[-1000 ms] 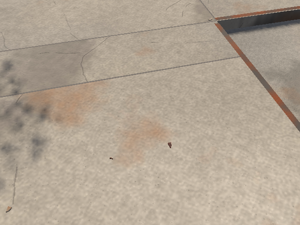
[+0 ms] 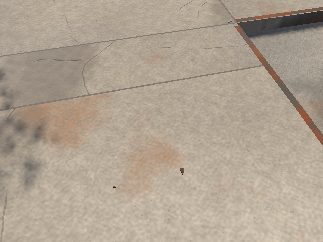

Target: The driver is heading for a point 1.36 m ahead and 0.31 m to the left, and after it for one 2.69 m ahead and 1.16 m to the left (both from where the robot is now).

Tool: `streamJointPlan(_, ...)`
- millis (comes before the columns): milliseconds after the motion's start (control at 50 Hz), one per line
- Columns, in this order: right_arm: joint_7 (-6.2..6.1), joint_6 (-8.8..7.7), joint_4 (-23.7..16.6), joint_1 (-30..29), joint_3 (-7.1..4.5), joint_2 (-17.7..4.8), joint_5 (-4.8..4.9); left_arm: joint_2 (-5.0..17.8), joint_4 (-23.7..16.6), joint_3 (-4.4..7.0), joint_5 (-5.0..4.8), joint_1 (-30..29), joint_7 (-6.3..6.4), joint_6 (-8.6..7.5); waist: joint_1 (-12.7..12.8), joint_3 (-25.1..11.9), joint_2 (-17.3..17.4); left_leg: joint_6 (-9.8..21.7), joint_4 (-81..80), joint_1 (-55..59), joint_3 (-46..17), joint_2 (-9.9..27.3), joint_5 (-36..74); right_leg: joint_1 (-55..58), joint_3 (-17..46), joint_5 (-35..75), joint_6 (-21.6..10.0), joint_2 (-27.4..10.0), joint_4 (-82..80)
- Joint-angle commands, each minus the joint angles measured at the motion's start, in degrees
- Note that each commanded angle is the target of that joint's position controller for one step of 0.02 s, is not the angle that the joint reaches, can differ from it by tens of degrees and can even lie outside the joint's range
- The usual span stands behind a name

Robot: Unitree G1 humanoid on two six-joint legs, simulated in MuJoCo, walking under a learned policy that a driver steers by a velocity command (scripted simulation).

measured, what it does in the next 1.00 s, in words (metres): walks ahead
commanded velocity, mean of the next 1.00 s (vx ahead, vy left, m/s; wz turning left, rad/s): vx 0.27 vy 0.00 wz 0.00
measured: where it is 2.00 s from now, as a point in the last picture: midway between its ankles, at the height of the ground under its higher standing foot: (168, 164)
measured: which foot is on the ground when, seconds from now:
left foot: down 0.00-1.00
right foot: down 0.00-0.54, up 0.56-1.00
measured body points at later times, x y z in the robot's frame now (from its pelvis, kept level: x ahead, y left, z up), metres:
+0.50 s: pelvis +0.03 +0.02 +0.00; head +0.03 +0.03 +0.44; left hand -0.07 +0.26 -0.16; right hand +0.11 -0.24 -0.14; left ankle +0.05 +0.12 -0.72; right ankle -0.10 -0.12 -0.73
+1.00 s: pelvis +0.24 +0.01 -0.01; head +0.28 +0.01 +0.44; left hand +0.47 +0.23 -0.10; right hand +0.15 -0.24 -0.15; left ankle +0.06 +0.12 -0.73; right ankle +0.43 -0.11 -0.71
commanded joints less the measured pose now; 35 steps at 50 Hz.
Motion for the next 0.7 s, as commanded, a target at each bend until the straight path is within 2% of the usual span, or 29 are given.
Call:
streamJointPlan(20,-0.48,-0.18,-1.94,-0.92,-1.06,-6.19,-0.04,4.46,0.20,0.61,0.03,5.84,0.18,-0.27,0.32,-1.56,0.45,3.30,-3.86,9.25,-5.27,4.32,15.29,-9.25,0.90,10.22,-0.52,-1.25,-4.67)
streamJointPlan(240,-0.88,0.37,-1.21,-0.20,-0.87,-5.49,-0.20,3.03,0.45,0.26,0.09,8.65,0.26,-1.43,-0.13,0.79,0.32,2.37,-5.64,8.47,-5.21,3.74,6.37,-13.22,0.96,3.96,-0.98,-1.56,-5.92)
streamJointPlan(260,-0.88,0.43,-0.60,0.94,-0.78,-5.08,-0.23,2.61,0.97,0.21,0.01,10.06,0.29,-1.44,-0.05,-0.24,0.15,2.32,-5.89,8.64,-4.70,3.13,-0.84,-12.93,0.72,-1.12,-1.36,-1.34,-6.32)
streamJointPlan(280,-0.91,0.49,-0.39,1.48,-0.99,-5.52,0.05,3.20,0.88,0.45,-0.28,10.44,0.41,-1.39,-0.09,0.80,-0.51,2.28,-5.20,7.01,-3.74,2.03,-10.29,-13.82,1.14,-7.30,-2.38,-1.38,-6.35)
streamJointPlan(300,-0.90,0.37,-0.37,1.71,-1.25,-5.96,0.32,4.19,0.10,0.78,-0.51,9.94,0.59,-1.44,-0.01,2.33,-1.53,2.30,-3.89,4.10,-2.61,0.86,-19.20,-14.84,2.42,-13.69,-3.97,-2.04,-6.49)
streamJointPlan(320,-0.77,-0.08,-0.87,0.62,-1.32,-6.00,0.34,4.66,-0.54,0.97,-0.74,10.67,0.71,-1.69,0.75,4.30,-1.79,2.29,-2.52,0.42,-2.30,0.37,-23.66,-15.49,4.68,-18.98,-5.67,-3.49,-7.71)
streamJointPlan(340,-0.46,-0.93,-1.86,-1.37,-1.23,-5.38,0.52,5.71,-0.64,1.35,-0.99,12.58,0.74,-2.21,1.98,6.03,-3.21,1.92,0.28,-3.43,-1.46,-0.21,-22.85,-14.51,8.88,-22.36,-7.66,-6.27,-10.32)
streamJointPlan(360,0.07,-2.05,-2.98,-3.72,-1.00,-4.20,0.87,7.89,-0.51,2.09,-1.36,14.37,0.66,-2.89,3.04,7.60,-6.83,1.03,6.03,-7.96,1.14,-1.13,-16.50,-11.75,15.89,-24.56,-10.35,-11.39,-14.84)
streamJointPlan(380,0.70,-3.05,-3.92,-5.40,-0.90,-3.81,1.09,10.15,-0.98,2.97,-1.63,12.73,0.63,-3.55,2.78,9.97,-10.33,1.07,12.61,-12.54,1.94,0.26,-9.59,-9.87,22.49,-23.04,-12.86,-17.36,-18.23)
streamJointPlan(400,1.17,-3.79,-4.34,-5.52,-1.01,-4.33,1.07,10.04,-1.52,3.17,-1.37,11.77,0.55,-4.12,2.40,10.87,-9.94,1.73,16.20,-16.16,0.29,2.56,-10.10,-8.23,24.50,-19.43,-13.95,-19.93,-18.55)
streamJointPlan(420,1.53,-4.42,-4.71,-5.28,-1.02,-4.45,1.39,8.95,-1.89,3.08,-1.33,11.52,0.31,-4.72,2.05,11.32,-9.17,2.27,17.00,-18.99,-0.74,3.95,-12.53,-5.46,23.91,-13.90,-13.69,-20.12,-17.44)
streamJointPlan(460,2.17,-5.44,-5.03,-4.54,-0.90,-3.99,1.92,7.75,-2.53,2.96,-1.91,10.97,-0.47,-5.01,1.09,10.48,-7.07,2.79,9.01,-16.06,0.97,4.01,-13.08,-2.99,17.81,-5.10,-11.03,-16.92,-14.30)
streamJointPlan(480,2.38,-5.69,-3.94,-1.69,-1.05,-3.57,1.90,8.11,-3.05,3.01,-2.04,9.73,-0.81,-4.79,-0.59,9.02,-6.54,2.59,3.37,-7.29,3.86,2.04,-9.26,-6.66,13.71,-2.03,-9.63,-14.29,-12.12)
streamJointPlan(500,2.43,-5.59,-1.70,3.85,-1.77,-4.25,1.75,8.62,-3.57,3.03,-1.75,9.20,-1.11,-4.66,-2.77,6.27,-6.41,2.16,1.07,4.25,6.34,-1.28,-4.94,-11.72,10.56,5.54,-8.62,-11.59,-8.22)
streamJointPlan(520,2.40,-5.35,0.68,11.43,-2.98,-6.18,1.76,8.98,-4.04,2.97,-1.43,8.44,-1.27,-4.79,-6.11,2.18,-5.38,2.66,0.75,14.78,5.33,-2.14,-2.21,-15.61,7.45,16.76,-7.37,-9.13,-0.79)
streamJointPlan(540,2.06,-5.42,2.27,20.50,-4.54,-11.09,1.58,6.54,-5.74,2.24,-1.47,6.12,-1.37,-5.20,-9.84,-1.58,4.51,7.36,-6.85,24.82,-11.76,7.74,-7.51,-24.70,0.48,21.80,-3.22,-2.76,18.64)
streamJointPlan(560,2.38,-5.72,3.22,27.82,-4.72,-14.78,1.12,1.78,-8.05,1.03,-1.62,6.49,-1.14,-6.43,-10.28,-8.17,18.18,15.84,-19.36,33.17,-40.34,21.99,-12.19,-36.25,0.69,-4.95,-0.62,4.01,39.33)
streamJointPlan(580,2.44,-6.60,2.62,22.63,-2.65,-9.88,0.26,4.09,-9.10,1.81,-3.09,3.71,-1.46,-7.40,-7.14,-4.84,11.12,15.82,-20.69,28.86,-43.58,24.20,-14.73,-41.17,8.19,-7.14,-2.38,1.10,49.01)
streamJointPlan(600,2.49,-7.10,0.70,16.93,-1.62,-7.40,0.20,5.25,-9.96,2.10,-3.81,1.82,-1.94,-7.84,-5.02,-0.29,7.67,13.81,-20.28,24.02,-35.62,22.77,-12.74,-43.43,8.18,-2.26,-4.35,-2.01,50.91)
streamJointPlan(620,2.77,-7.30,-0.49,13.14,-0.84,-5.93,-0.02,5.54,-9.81,2.41,-3.43,1.29,-2.00,-8.03,-3.23,1.15,3.84,11.72,-20.98,20.16,-28.01,20.09,-9.21,-42.16,7.32,3.51,-5.43,-4.75,48.56)
streamJointPlan(640,3.04,-7.30,-1.15,11.47,-0.40,-5.56,-0.21,5.72,-9.71,2.97,-2.69,1.18,-1.90,-7.91,-2.01,2.16,2.58,10.14,-21.71,17.21,-22.24,17.81,-4.48,-40.44,6.49,7.31,-5.67,-6.50,44.91)
streamJointPlan(660,3.00,-7.07,-1.12,11.45,0.05,-4.69,-0.47,6.19,-9.55,3.48,-2.30,1.69,-1.97,-7.42,-1.05,1.98,3.11,8.81,-22.51,15.14,-17.30,15.27,-0.63,-37.46,5.77,9.39,-5.52,-7.46,42.30)
streamJointPlan(700,2.38,-6.68,-0.45,14.19,0.28,-5.24,-0.58,5.16,-9.73,3.72,-2.28,1.29,-2.29,-6.40,-0.51,2.20,3.61,8.63,-23.60,14.06,-12.55,13.64,6.37,-36.39,3.98,11.24,-4.26,-7.74,38.47)
Keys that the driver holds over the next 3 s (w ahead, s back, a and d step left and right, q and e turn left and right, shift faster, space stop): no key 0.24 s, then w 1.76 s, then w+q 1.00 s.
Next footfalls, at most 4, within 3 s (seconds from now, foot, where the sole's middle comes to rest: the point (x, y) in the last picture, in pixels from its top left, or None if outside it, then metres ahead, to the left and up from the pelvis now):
1.04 right None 0.47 -0.11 -0.77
1.62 left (139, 180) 0.78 0.13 -0.77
2.18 right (187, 127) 1.09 -0.11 -0.77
2.72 left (130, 98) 1.31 0.21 -0.77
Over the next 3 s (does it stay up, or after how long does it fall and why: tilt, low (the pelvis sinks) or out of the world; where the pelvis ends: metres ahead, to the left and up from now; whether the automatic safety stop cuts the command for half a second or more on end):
stays up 1.32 0.14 0.02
